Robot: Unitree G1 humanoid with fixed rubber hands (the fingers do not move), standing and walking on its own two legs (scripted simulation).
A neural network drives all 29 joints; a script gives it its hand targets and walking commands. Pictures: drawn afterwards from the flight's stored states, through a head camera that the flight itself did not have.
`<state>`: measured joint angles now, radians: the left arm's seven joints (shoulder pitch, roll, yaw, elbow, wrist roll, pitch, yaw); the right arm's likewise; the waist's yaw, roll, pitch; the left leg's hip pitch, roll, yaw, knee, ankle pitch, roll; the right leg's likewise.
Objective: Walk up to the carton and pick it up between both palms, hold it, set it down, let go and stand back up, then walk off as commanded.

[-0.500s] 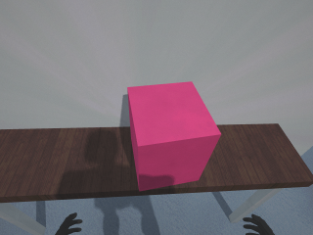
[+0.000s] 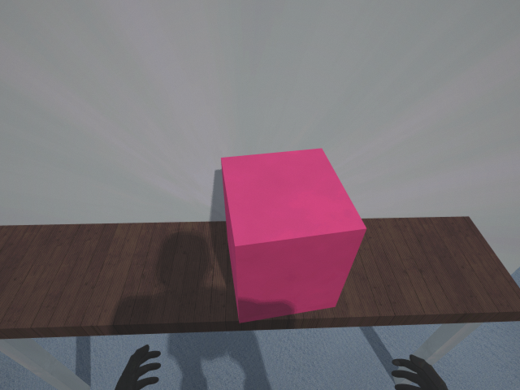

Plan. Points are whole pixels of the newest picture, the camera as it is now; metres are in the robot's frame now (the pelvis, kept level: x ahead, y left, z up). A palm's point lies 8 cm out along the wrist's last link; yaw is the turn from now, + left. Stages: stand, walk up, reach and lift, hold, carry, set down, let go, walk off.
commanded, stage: reach and lift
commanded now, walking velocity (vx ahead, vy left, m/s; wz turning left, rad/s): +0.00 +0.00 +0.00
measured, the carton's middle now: (280, 235) +0.43 -0.01 -0.01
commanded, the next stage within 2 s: none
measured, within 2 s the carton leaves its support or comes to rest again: neither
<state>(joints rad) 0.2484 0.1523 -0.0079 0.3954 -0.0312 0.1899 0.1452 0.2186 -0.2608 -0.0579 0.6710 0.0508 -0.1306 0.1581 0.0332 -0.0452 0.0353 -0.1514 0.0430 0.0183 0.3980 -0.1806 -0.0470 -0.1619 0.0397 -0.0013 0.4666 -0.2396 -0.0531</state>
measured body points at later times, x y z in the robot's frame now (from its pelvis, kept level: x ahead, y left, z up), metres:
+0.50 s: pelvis +0.04 +0.00 +0.00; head +0.02 +0.01 +0.45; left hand +0.19 +0.19 -0.05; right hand +0.20 -0.24 -0.05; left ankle +0.03 +0.15 -0.74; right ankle +0.01 -0.08 -0.74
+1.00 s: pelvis +0.03 -0.01 +0.00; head +0.01 +0.01 +0.45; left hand +0.21 +0.17 +0.00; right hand +0.22 -0.23 -0.02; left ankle +0.03 +0.15 -0.74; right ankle +0.01 -0.08 -0.74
